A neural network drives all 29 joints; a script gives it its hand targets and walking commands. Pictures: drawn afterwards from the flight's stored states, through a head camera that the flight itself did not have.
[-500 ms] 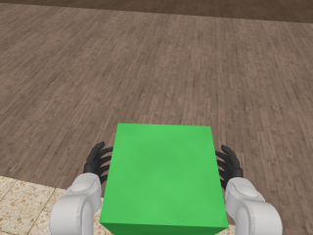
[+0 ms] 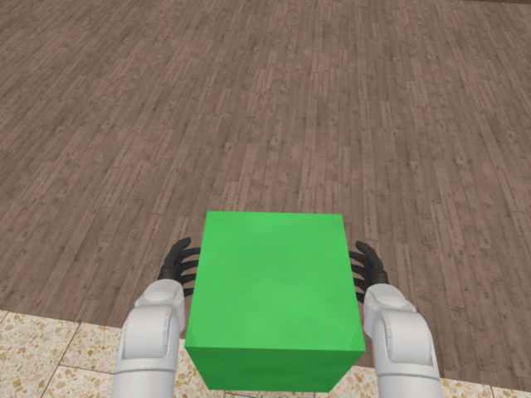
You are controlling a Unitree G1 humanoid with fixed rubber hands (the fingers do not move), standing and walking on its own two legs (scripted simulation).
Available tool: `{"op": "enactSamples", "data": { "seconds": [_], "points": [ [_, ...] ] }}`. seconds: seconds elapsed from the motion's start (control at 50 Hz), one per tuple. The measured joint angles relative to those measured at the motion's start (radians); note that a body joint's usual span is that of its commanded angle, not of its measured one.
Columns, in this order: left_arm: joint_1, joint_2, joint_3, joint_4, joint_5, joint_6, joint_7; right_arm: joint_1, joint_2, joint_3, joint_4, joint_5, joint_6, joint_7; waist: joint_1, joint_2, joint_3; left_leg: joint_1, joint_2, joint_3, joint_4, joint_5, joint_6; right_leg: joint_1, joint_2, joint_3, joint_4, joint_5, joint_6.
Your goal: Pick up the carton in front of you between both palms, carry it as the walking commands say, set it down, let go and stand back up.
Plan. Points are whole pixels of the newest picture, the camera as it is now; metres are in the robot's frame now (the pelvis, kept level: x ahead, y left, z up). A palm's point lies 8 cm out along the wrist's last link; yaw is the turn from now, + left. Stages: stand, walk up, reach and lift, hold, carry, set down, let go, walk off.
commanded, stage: carry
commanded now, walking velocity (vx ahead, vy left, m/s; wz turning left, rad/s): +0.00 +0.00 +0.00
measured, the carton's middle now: (271, 306) +0.28 +0.00 -0.04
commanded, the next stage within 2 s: hold in 1.86 s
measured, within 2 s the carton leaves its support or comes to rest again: neither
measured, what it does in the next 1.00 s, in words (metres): shifts its weight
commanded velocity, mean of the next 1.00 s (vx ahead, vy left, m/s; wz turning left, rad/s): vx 0.00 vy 0.00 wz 0.00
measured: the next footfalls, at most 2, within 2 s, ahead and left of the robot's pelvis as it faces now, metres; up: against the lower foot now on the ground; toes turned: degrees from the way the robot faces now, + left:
none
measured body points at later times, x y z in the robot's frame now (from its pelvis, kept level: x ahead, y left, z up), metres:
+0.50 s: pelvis -0.03 +0.00 +0.00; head -0.04 +0.00 +0.45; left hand +0.26 +0.15 +0.02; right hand +0.26 -0.16 +0.02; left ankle -0.01 +0.11 -0.73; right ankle -0.12 -0.09 -0.73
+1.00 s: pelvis -0.07 +0.00 +0.00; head -0.09 +0.00 +0.45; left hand +0.23 +0.15 +0.03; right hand +0.22 -0.16 +0.03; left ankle -0.01 +0.11 -0.73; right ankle -0.12 -0.09 -0.73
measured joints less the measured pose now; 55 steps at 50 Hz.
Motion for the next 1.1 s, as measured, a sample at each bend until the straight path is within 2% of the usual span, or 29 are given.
{"op": "enactSamples", "data": {
  "seconds": [0.12, 0.2, 0.32, 0.6, 1.1],
  "points": [
    [0.016, 0.001, 0.000, 0.071, 0.015, -0.117, -0.007, 0.020, -0.001, 0.002, 0.068, -0.017, -0.116, 0.005, 0.001, 0.002, 0.007, 0.003, 0.003, -0.005, -0.002, -0.004, -0.002, 0.002, 0.001, -0.010, 0.000, -0.001, -0.002],
    [0.022, 0.001, -0.001, 0.083, 0.012, -0.150, -0.004, 0.026, -0.002, 0.002, 0.078, -0.015, -0.149, 0.003, 0.003, 0.003, 0.012, 0.008, 0.005, -0.008, -0.004, -0.014, -0.004, 0.010, 0.002, -0.015, -0.008, -0.013, -0.005],
    [0.000, 0.000, 0.008, 0.071, 0.008, -0.139, -0.003, 0.001, 0.000, -0.008, 0.069, -0.009, -0.138, 0.002, 0.001, 0.000, 0.012, -0.003, 0.005, -0.006, 0.013, -0.024, -0.003, 0.008, -0.001, -0.020, -0.007, -0.041, -0.015],
    [-0.042, -0.005, 0.036, 0.143, 0.032, -0.114, -0.011, -0.045, 0.005, -0.035, 0.147, -0.031, -0.114, 0.010, -0.001, 0.002, -0.003, 0.001, 0.009, -0.003, -0.015, 0.027, 0.005, -0.001, 0.001, -0.023, -0.007, -0.003, -0.020],
    [-0.062, -0.007, 0.046, 0.157, 0.045, -0.103, -0.016, -0.065, 0.008, -0.046, 0.161, -0.047, -0.105, 0.018, -0.001, 0.005, 0.004, -0.021, 0.017, -0.005, -0.055, 0.099, 0.009, -0.044, 0.009, -0.027, -0.003, 0.044, -0.034]
  ]
}}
